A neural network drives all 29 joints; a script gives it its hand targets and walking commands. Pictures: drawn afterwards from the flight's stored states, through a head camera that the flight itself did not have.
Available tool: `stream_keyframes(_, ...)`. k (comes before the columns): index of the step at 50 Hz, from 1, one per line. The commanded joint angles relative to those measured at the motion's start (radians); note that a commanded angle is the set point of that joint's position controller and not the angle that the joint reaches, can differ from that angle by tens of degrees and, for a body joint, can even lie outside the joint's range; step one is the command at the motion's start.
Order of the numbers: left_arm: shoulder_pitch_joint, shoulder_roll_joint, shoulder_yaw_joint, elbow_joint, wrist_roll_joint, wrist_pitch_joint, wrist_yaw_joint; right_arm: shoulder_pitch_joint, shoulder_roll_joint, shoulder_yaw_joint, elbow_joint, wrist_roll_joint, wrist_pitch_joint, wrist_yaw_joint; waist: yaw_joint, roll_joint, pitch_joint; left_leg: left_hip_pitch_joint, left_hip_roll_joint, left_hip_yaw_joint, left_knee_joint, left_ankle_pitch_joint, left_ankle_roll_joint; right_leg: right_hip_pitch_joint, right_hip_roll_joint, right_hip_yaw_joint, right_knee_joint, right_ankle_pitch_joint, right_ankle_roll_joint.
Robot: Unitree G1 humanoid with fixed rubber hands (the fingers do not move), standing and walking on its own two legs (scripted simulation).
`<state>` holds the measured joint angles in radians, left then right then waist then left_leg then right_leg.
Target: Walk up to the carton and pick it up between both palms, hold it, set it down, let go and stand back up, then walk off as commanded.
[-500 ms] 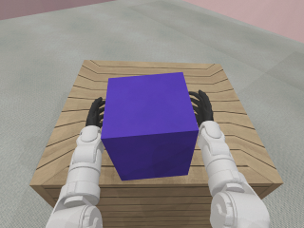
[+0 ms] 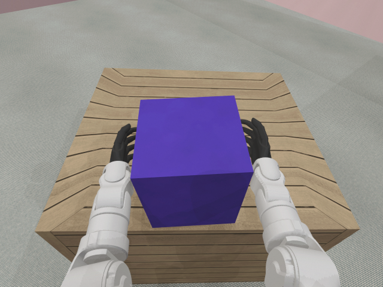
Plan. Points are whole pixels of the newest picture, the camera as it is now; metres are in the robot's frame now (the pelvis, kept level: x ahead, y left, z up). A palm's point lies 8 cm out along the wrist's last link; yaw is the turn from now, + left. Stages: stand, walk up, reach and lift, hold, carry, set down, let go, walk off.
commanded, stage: set down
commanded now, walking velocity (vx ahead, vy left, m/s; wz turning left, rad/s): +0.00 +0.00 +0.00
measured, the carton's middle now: (190, 165) +0.40 +0.01 +0.02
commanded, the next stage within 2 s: none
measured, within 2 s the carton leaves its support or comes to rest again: rests again in 1.74 s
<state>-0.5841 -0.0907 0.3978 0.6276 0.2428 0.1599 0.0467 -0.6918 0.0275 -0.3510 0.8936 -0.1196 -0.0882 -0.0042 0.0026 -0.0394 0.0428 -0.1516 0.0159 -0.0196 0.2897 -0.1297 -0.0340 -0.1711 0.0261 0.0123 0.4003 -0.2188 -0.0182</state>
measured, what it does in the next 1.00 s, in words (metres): stands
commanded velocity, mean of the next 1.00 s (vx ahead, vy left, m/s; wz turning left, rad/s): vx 0.00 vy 0.00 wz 0.00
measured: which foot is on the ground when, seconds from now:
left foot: down 0.00-1.00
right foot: down 0.00-1.00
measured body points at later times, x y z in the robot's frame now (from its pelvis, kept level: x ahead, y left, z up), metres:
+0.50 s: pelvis +0.00 +0.00 +0.00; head +0.03 +0.01 +0.45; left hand +0.39 +0.16 +0.05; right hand +0.40 -0.14 +0.07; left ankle +0.02 +0.15 -0.75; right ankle +0.00 -0.09 -0.75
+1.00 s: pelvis +0.00 +0.00 +0.00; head +0.04 +0.01 +0.45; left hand +0.39 +0.16 +0.04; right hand +0.41 -0.14 +0.06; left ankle +0.02 +0.15 -0.75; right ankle +0.00 -0.09 -0.75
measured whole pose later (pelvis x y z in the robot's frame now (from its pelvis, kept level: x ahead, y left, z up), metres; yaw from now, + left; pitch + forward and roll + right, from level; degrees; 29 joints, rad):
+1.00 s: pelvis +0.00 +0.00 +0.00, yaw +0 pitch +2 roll +1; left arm -0.57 -0.13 0.43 0.68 0.29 0.00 0.06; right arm -0.65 0.05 -0.43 0.89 -0.19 -0.19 0.02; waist 0.01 -0.04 0.05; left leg -0.21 0.02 -0.02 0.32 -0.15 -0.03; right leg -0.21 0.03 0.01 0.40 -0.22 -0.02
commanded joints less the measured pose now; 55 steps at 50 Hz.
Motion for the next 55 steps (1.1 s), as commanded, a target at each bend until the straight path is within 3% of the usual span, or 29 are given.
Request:
stream_keyframes(1,-0.624,-0.437,-0.163,-0.108,0.114,-0.142,-0.057,-0.564,0.492,0.232,-0.099,-0.170,-0.089,0.159,0.145,-0.022,-0.568,-0.054,-0.008,0.141,0.003,0.188,0.037,0.198,-0.030,-0.054,-0.016,0.499,0.093)
stream_keyframes(3,-0.612,-0.418,-0.143,-0.092,0.116,-0.150,-0.056,-0.558,0.475,0.241,-0.115,-0.171,-0.095,0.161,0.171,-0.018,-0.566,-0.054,-0.006,0.149,0.000,0.184,0.042,0.201,-0.032,-0.053,-0.017,0.489,0.094)
stream_keyframes(4,-0.597,-0.424,-0.146,-0.072,0.116,-0.145,-0.058,-0.529,0.466,0.228,-0.079,-0.180,-0.088,0.159,0.146,-0.032,-0.524,-0.062,-0.008,0.141,-0.009,0.159,0.046,0.203,-0.029,-0.054,-0.031,0.461,0.091)
stream_keyframes(5,-0.569,-0.420,-0.139,-0.061,0.140,-0.138,-0.064,-0.510,0.471,0.212,-0.075,-0.186,-0.083,0.158,0.145,-0.012,-0.479,-0.065,-0.008,0.141,-0.016,0.141,0.044,0.191,-0.038,-0.052,-0.034,0.442,0.091)
stream_keyframes(8,-0.582,-0.415,-0.135,-0.063,0.137,-0.145,-0.067,-0.520,0.466,0.203,-0.079,-0.201,-0.089,0.153,0.137,-0.034,-0.502,-0.082,-0.014,0.144,-0.010,0.136,0.048,0.204,-0.041,-0.051,-0.028,0.484,0.095)
stream_keyframes(9,-0.574,-0.421,-0.136,-0.071,0.129,-0.149,-0.066,-0.507,0.480,0.219,-0.084,-0.192,-0.091,0.153,0.152,-0.021,-0.510,-0.078,-0.015,0.154,-0.009,0.155,0.047,0.215,-0.040,-0.046,-0.023,0.505,0.097)
stream_keyframes(14,-0.585,-0.413,-0.112,-0.060,0.145,-0.173,-0.061,-0.514,0.494,0.213,-0.082,-0.209,-0.097,0.157,0.163,-0.018,-0.515,-0.097,-0.014,0.155,-0.005,0.149,0.048,0.211,-0.036,-0.045,-0.018,0.471,0.091)
stream_keyframes(15,-0.564,-0.426,-0.120,-0.061,0.151,-0.170,-0.058,-0.489,0.483,0.195,-0.063,-0.202,-0.095,0.161,0.150,-0.001,-0.510,-0.090,-0.008,0.150,-0.012,0.137,0.043,0.197,-0.035,-0.053,-0.029,0.436,0.084)
stream_keyframes(16,-0.558,-0.415,-0.106,-0.054,0.146,-0.174,-0.061,-0.497,0.492,0.208,-0.075,-0.206,-0.099,0.162,0.169,-0.030,-0.505,-0.092,-0.008,0.156,-0.010,0.149,0.049,0.202,-0.033,-0.048,-0.020,0.457,0.091)
stream_keyframes(20,-0.560,-0.439,-0.138,-0.060,0.149,-0.170,-0.052,-0.450,0.459,0.151,-0.040,-0.229,-0.101,0.165,0.120,0.010,-0.480,-0.037,0.003,0.141,-0.002,0.155,0.036,0.128,-0.024,-0.081,-0.040,0.375,0.073)
stream_keyframes(21,-0.558,-0.428,-0.136,-0.060,0.144,-0.175,-0.053,-0.457,0.464,0.154,-0.052,-0.230,-0.105,0.167,0.126,0.000,-0.493,-0.043,0.002,0.141,0.005,0.168,0.038,0.118,-0.030,-0.073,-0.040,0.401,0.074)
stream_keyframes(22,-0.578,-0.437,-0.147,-0.061,0.144,-0.186,-0.052,-0.466,0.475,0.152,-0.068,-0.248,-0.113,0.163,0.107,-0.005,-0.540,-0.052,-0.001,0.138,0.009,0.168,0.036,0.135,-0.024,-0.078,-0.031,0.425,0.072)
stream_keyframes(25,-0.531,-0.422,-0.096,-0.036,0.169,-0.194,-0.050,-0.456,0.463,0.161,-0.046,-0.239,-0.115,0.166,0.163,0.001,-0.488,-0.072,-0.003,0.149,-0.007,0.153,0.047,0.140,-0.035,-0.054,-0.039,0.404,0.076)
stream_keyframes(26,-0.546,-0.430,-0.106,-0.042,0.157,-0.197,-0.053,-0.476,0.475,0.154,-0.085,-0.247,-0.123,0.163,0.141,-0.018,-0.499,-0.064,-0.003,0.151,0.003,0.156,0.042,0.137,-0.026,-0.072,-0.030,0.417,0.076)
stream_keyframes(29,-0.518,-0.429,-0.111,-0.034,0.152,-0.219,-0.054,-0.471,0.497,0.180,-0.079,-0.240,-0.141,0.159,0.157,-0.030,-0.523,-0.107,-0.011,0.162,0.012,0.163,0.054,0.169,-0.039,-0.045,-0.024,0.474,0.081)
stream_keyframes(30,-0.533,-0.425,-0.125,-0.022,0.155,-0.221,-0.055,-0.447,0.492,0.158,-0.058,-0.260,-0.140,0.153,0.125,-0.026,-0.524,-0.093,-0.012,0.153,0.015,0.158,0.049,0.172,-0.037,-0.050,-0.019,0.478,0.078)
stream_keyframes(32,-0.521,-0.428,-0.116,-0.029,0.159,-0.233,-0.055,-0.455,0.485,0.178,-0.065,-0.251,-0.148,0.157,0.155,-0.018,-0.551,-0.084,-0.007,0.158,0.018,0.187,0.049,0.165,-0.029,-0.057,-0.014,0.473,0.077)
stream_keyframes(35,-0.512,-0.431,-0.118,-0.034,0.172,-0.241,-0.044,-0.435,0.480,0.175,-0.063,-0.235,-0.157,0.156,0.147,-0.005,-0.540,-0.090,-0.003,0.153,0.013,0.166,0.047,0.160,-0.024,-0.058,-0.021,0.433,0.068)
stream_keyframes(36,-0.478,-0.437,-0.108,-0.005,0.171,-0.235,-0.050,-0.427,0.477,0.165,-0.049,-0.246,-0.151,0.157,0.144,-0.026,-0.485,-0.089,-0.002,0.153,0.018,0.164,0.046,0.130,-0.019,-0.068,-0.023,0.417,0.069)
stream_keyframes(38,-0.469,-0.432,-0.097,0.011,0.171,-0.242,-0.055,-0.440,0.485,0.183,-0.086,-0.248,-0.158,0.153,0.160,-0.038,-0.523,-0.126,-0.007,0.159,0.017,0.179,0.055,0.176,-0.031,-0.053,-0.008,0.478,0.074)
stream_keyframes(39,-0.492,-0.444,-0.119,-0.013,0.160,-0.250,-0.051,-0.423,0.484,0.171,-0.040,-0.254,-0.161,0.151,0.134,-0.025,-0.532,-0.098,-0.004,0.152,0.024,0.185,0.048,0.157,-0.025,-0.063,-0.007,0.491,0.077)
stream_keyframes(40,-0.481,-0.441,-0.105,-0.003,0.172,-0.255,-0.051,-0.425,0.488,0.184,-0.054,-0.242,-0.168,0.153,0.150,-0.018,-0.537,-0.109,-0.007,0.151,0.030,0.182,0.052,0.161,-0.027,-0.052,-0.007,0.488,0.074)
stream_keyframes(41,-0.457,-0.437,-0.092,0.014,0.176,-0.256,-0.050,-0.393,0.496,0.180,-0.011,-0.241,-0.163,0.159,0.152,-0.020,-0.503,-0.115,-0.005,0.154,0.024,0.185,0.051,0.155,-0.026,-0.052,-0.010,0.475,0.072)
stream_keyframes(43,-0.439,-0.435,-0.093,0.015,0.190,-0.248,-0.050,-0.392,0.476,0.174,-0.051,-0.252,-0.163,0.155,0.150,0.002,-0.504,-0.099,0.001,0.146,0.016,0.183,0.050,0.144,-0.028,-0.053,-0.015,0.477,0.068)
stream_keyframes(45,-0.465,-0.424,-0.093,0.003,0.186,-0.251,-0.049,-0.387,0.471,0.138,-0.020,-0.261,-0.160,0.148,0.125,0.000,-0.473,-0.112,0.000,0.146,0.022,0.153,0.051,0.130,-0.029,-0.055,-0.016,0.450,0.066)
stream_keyframes(46,-0.459,-0.407,-0.055,0.021,0.198,-0.248,-0.057,-0.403,0.465,0.147,-0.037,-0.267,-0.154,0.151,0.150,-0.040,-0.456,-0.127,-0.007,0.159,0.007,0.137,0.063,0.137,-0.031,-0.046,-0.021,0.426,0.074)
stream_keyframes(48,-0.418,-0.423,-0.079,0.048,0.179,-0.244,-0.059,-0.392,0.473,0.182,-0.058,-0.245,-0.155,0.151,0.147,-0.031,-0.473,-0.152,-0.010,0.156,0.013,0.141,0.064,0.180,-0.029,-0.046,-0.013,0.452,0.073)
stream_keyframes(50,-0.443,-0.435,-0.087,0.013,0.194,-0.247,-0.055,-0.388,0.470,0.140,-0.056,-0.275,-0.158,0.150,0.126,-0.005,-0.484,-0.122,-0.009,0.154,0.015,0.140,0.052,0.137,-0.024,-0.060,-0.014,0.421,0.068)
stream_keyframes(55,-0.415,-0.418,-0.053,0.019,0.198,-0.250,-0.059,-0.365,0.469,0.148,-0.028,-0.260,-0.143,0.156,0.142,-0.025,-0.428,-0.127,-0.004,0.149,0.006,0.130,0.068,0.129,-0.029,-0.046,-0.022,0.398,0.074)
